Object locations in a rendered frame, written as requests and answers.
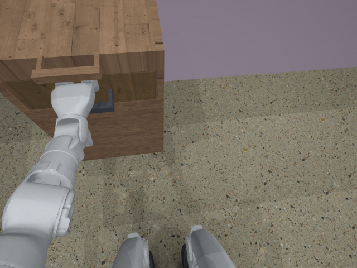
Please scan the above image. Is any drawer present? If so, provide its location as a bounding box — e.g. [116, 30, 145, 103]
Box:
[0, 70, 156, 110]

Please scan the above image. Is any robot left forearm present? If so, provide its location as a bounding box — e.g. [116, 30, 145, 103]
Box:
[2, 114, 88, 230]

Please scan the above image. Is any robot right thigh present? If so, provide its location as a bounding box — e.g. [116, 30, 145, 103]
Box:
[185, 229, 236, 268]

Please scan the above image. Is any cabinet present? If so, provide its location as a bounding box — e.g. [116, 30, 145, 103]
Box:
[0, 0, 165, 161]

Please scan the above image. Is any left robot upper arm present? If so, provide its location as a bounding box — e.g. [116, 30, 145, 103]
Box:
[0, 181, 75, 268]

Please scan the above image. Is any left robot hand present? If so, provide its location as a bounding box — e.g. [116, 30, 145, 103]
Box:
[51, 80, 99, 147]

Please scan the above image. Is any robot right shin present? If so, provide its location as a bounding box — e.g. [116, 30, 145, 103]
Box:
[187, 225, 202, 268]

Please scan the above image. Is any handle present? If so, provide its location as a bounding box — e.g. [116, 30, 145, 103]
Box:
[31, 65, 102, 84]
[89, 89, 114, 114]

